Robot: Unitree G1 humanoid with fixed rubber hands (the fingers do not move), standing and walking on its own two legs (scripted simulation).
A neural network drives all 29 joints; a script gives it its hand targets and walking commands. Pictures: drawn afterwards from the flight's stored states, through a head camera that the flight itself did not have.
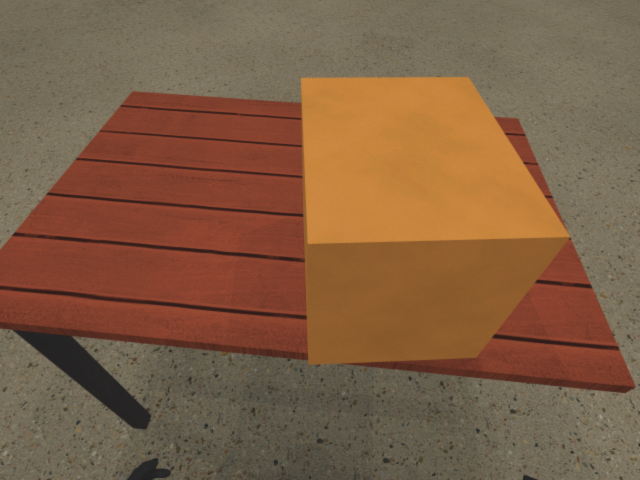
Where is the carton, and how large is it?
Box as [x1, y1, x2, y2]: [301, 77, 569, 364]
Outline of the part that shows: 301,78 303,221 308,364 475,357 565,243 569,235 468,77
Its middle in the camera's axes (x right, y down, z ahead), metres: +0.10 -0.03 +0.55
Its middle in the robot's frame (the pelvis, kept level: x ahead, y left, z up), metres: +0.45 -0.07 +0.08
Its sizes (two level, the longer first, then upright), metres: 0.309 0.243 0.265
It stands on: a table, 0.70 m high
